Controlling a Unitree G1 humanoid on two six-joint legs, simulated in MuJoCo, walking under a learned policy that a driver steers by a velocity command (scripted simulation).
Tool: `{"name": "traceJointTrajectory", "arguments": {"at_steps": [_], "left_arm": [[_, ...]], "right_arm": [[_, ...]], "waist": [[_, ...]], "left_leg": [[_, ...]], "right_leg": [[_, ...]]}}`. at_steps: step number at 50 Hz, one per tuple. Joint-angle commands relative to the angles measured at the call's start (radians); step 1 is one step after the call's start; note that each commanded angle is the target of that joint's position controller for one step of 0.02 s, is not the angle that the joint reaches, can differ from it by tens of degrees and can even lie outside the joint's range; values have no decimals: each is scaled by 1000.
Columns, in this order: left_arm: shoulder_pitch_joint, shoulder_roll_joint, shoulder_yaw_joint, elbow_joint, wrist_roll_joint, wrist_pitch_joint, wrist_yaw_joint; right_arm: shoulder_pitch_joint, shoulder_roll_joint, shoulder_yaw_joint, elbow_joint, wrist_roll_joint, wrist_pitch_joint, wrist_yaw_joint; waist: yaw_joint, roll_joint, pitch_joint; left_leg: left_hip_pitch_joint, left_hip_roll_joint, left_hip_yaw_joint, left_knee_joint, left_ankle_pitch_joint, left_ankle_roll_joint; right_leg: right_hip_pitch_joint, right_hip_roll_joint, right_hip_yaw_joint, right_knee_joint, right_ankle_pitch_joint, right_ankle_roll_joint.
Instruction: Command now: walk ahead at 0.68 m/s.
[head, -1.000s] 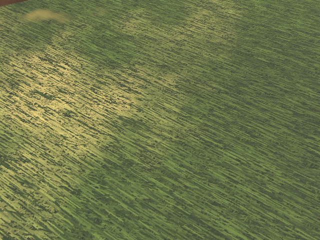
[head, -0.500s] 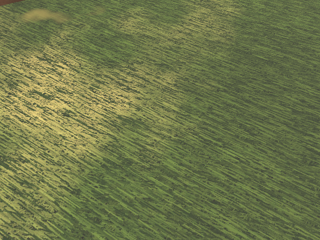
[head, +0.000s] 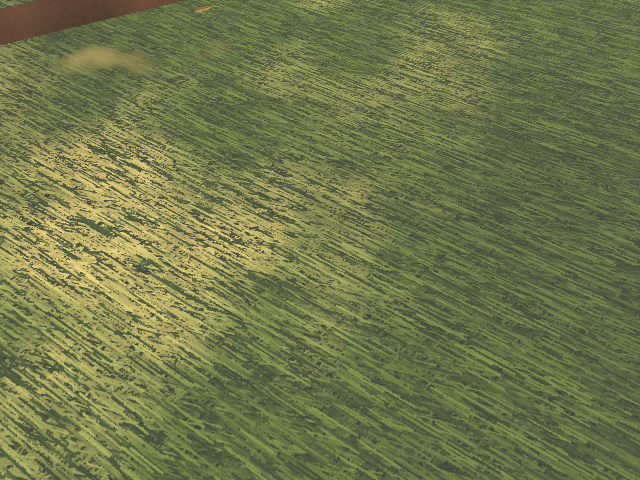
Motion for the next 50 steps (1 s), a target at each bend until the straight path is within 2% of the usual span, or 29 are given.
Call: {"name": "traceJointTrajectory", "arguments": {"at_steps": [1,2,3,4,5,6,7,9,10,11,12,13,14,15,16,17,18,20,22,25,27,30,31,32,33,34,35,40,50], "left_arm": [[114,68,4,12,-8,-14,8],[116,63,-1,19,-14,-20,10],[109,64,-1,21,-74,-6,22],[92,70,-7,12,-76,3,30],[78,103,-4,2,-65,8,36],[104,147,5,4,-53,10,40],[116,179,13,10,-50,7,42],[83,187,19,10,-56,-3,41],[48,189,19,4,-58,-1,38],[16,192,18,-6,-60,3,34],[18,150,7,-27,-42,7,34],[248,-20,-32,8,-40,6,21],[315,17,-23,49,-63,0,14],[218,62,-11,16,-80,6,14],[104,90,-5,-13,-68,14,26],[49,107,8,-21,-58,28,39],[54,102,14,-26,-51,45,46],[79,57,12,-25,-47,67,55],[41,43,10,-39,-44,79,65],[-54,67,11,-58,-40,104,70],[-98,83,15,-62,-42,117,68],[-120,80,15,-47,-25,114,61],[-118,88,15,-46,-17,111,60],[-111,114,16,-47,-16,107,60],[-131,180,35,-23,-33,101,57],[-149,121,25,-25,-36,90,52],[-158,91,17,-19,-30,81,50],[-147,94,19,4,-40,59,49],[-115,85,13,45,-41,75,53]], "right_arm": [[-153,-14,8,-118,-10,-10,21],[-175,-7,15,-135,-10,-2,19],[-168,-2,15,-129,107,-32,-7],[-243,9,32,-158,102,-50,-9],[-315,27,43,-184,84,-63,-3],[-354,21,45,-202,74,-67,4],[-346,-10,36,-209,74,-65,9],[-209,-92,5,-178,73,-53,2],[-69,-132,-17,-130,70,-45,-8],[49,-159,-31,-86,58,-31,-20],[164,-222,-43,-56,33,-19,-35],[161,-252,-26,-49,-11,-17,-28],[145,-196,-15,-53,7,-16,-12],[5,-157,-7,-76,38,-15,-6],[-95,-104,9,-92,55,-17,-5],[-141,-70,23,-94,52,-21,-6],[-149,-67,26,-81,35,-24,-6],[-144,-60,33,-54,11,-28,-9],[-148,-81,31,-42,0,-29,-21],[-134,-118,21,-38,13,-7,-43],[-128,-128,18,-35,24,11,-53],[-115,-93,30,-24,42,30,-62],[-76,-78,35,-10,44,32,-62],[-59,-79,35,-8,42,32,-62],[-8,-81,27,-8,45,39,-67],[-31,-93,26,-4,34,43,-73],[-35,-89,25,-6,35,46,-74],[-38,-75,27,12,37,49,-70],[-44,-75,24,38,47,68,-71]], "waist": [[-2,-75,172],[-13,-86,195],[-23,-91,206],[-15,-68,217],[-7,-75,220],[4,-109,193],[-13,-143,158],[-99,-180,74],[-173,-182,-2],[-237,-179,-57],[-258,-65,-149],[-110,248,-346],[-120,188,-439],[-82,117,-271],[-65,8,-134],[-44,-34,-73],[-19,-15,-52],[17,40,-37],[27,61,-39],[-3,70,-58],[-14,77,-23],[-1,44,52],[-5,15,70],[-23,-23,89],[-83,-162,111],[-64,-148,115],[-70,-143,99],[-55,-64,38],[-44,-19,35]], "left_leg": [[-450,66,-4,46,49,-27],[-418,52,33,3,53,-43],[-441,67,-8,-91,60,-48],[-371,43,27,-223,109,-59],[-243,13,63,-367,178,-62],[-115,-26,99,-431,232,-66],[-2,-51,101,-460,295,-60],[198,-100,83,-513,385,-25],[353,-119,69,-535,425,3],[489,-82,35,-562,490,25],[710,90,-124,-511,795,66],[917,381,-499,-507,1202,262],[863,375,-616,-614,1094,308],[699,333,-476,-658,874,280],[514,280,-373,-707,756,225],[375,243,-306,-749,704,196],[263,217,-253,-778,695,176],[148,182,-176,-818,699,170],[111,163,-129,-832,681,169],[112,153,-138,-867,328,151],[82,150,-171,-908,15,133],[37,112,-179,-897,-228,65],[39,91,-176,-877,-266,27],[39,59,-153,-819,-230,-3],[100,-13,-64,-806,-160,-25],[196,-20,-46,-752,-86,-36],[239,-17,-43,-730,-42,-30],[279,-7,-40,-683,150,-11],[326,1,-46,-647,302,-9]], "right_leg": [[220,-261,332,-293,56,-145],[180,-239,253,-280,323,-137],[217,-245,196,-225,490,-131],[141,-216,143,-216,578,-115],[43,-191,100,-221,640,-102],[-9,-194,92,-232,713,-106],[-25,-204,90,-218,785,-102],[6,-198,67,-106,962,-61],[19,-181,53,23,1013,-30],[-9,-162,49,185,976,6],[-165,-94,34,472,611,48],[-350,69,105,929,-335,90],[-350,71,281,1055,-324,81],[-420,8,213,1038,-266,81],[-427,-45,158,970,-186,83],[-389,-75,147,922,-144,83],[-307,-101,149,869,-102,78],[-206,-113,141,749,-70,74],[-174,-114,125,582,-55,75],[-131,-108,110,395,19,77],[-108,-96,98,321,70,73],[-39,-78,69,137,134,46],[-23,-106,98,66,169,29],[-30,-151,138,27,186,7],[-148,-132,138,17,21,-18],[-222,-115,135,-22,-47,-7],[-240,-113,131,-38,-48,12],[-144,-92,104,21,195,34],[-109,-75,81,52,289,35]]}}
